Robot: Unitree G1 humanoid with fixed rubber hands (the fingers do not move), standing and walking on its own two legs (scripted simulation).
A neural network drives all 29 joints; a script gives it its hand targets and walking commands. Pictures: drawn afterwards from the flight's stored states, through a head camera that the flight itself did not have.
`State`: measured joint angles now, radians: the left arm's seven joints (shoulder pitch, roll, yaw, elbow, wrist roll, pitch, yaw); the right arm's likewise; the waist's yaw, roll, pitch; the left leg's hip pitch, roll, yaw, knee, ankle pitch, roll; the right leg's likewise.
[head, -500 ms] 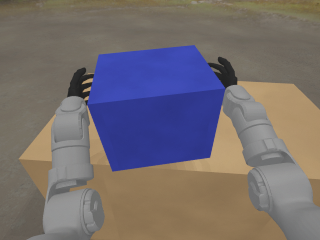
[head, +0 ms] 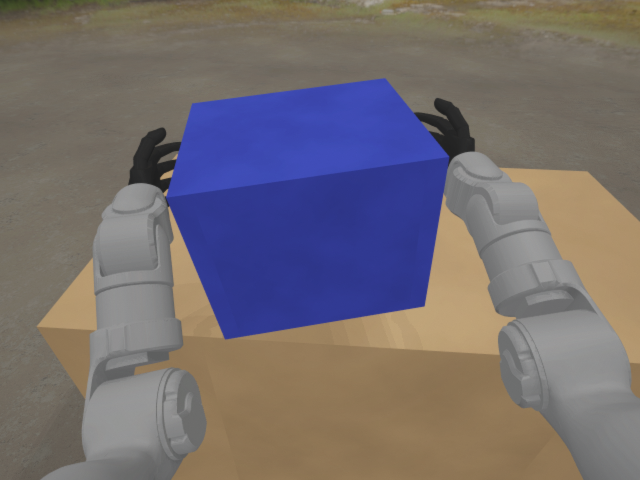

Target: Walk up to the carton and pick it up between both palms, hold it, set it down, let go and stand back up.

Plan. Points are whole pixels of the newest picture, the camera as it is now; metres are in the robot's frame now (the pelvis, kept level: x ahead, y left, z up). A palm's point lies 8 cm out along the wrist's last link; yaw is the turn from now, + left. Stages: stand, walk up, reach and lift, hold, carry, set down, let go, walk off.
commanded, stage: reach and lift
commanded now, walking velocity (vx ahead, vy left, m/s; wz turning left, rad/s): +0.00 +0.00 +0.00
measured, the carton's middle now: (307, 204) +0.42 -0.01 +0.19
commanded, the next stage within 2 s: hold in 0.40 s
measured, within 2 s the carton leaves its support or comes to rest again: neither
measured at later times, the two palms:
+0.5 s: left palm (144, 175) +0.37 +0.17 +0.27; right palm (462, 136) +0.37 -0.19 +0.30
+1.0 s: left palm (131, 153) +0.37 +0.18 +0.30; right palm (467, 105) +0.37 -0.18 +0.34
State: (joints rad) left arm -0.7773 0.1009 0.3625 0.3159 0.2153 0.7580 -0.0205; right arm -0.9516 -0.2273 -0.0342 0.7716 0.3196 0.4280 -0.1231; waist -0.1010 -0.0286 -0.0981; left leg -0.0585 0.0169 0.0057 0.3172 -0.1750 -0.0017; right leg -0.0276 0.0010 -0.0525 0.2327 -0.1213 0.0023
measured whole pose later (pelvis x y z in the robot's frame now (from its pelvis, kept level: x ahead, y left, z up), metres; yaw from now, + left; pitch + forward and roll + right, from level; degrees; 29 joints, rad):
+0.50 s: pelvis +0.00 +0.00 +0.00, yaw +0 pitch -4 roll -1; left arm -0.84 0.13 0.36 0.35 0.19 0.83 -0.02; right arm -1.06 -0.28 0.01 0.82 0.39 0.52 -0.15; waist -0.09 -0.01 -0.14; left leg -0.08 0.03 0.01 0.33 -0.18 -0.01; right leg -0.05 0.01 -0.05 0.24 -0.12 0.00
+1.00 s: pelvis +0.00 -0.01 +0.00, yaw +0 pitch -3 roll -1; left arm -0.96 0.19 0.34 0.49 0.19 0.86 -0.06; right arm -1.20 -0.30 0.03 0.93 0.41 0.61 -0.18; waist -0.07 -0.01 -0.19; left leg -0.12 0.03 -0.01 0.34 -0.18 -0.01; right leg -0.07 0.02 -0.06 0.24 -0.12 -0.01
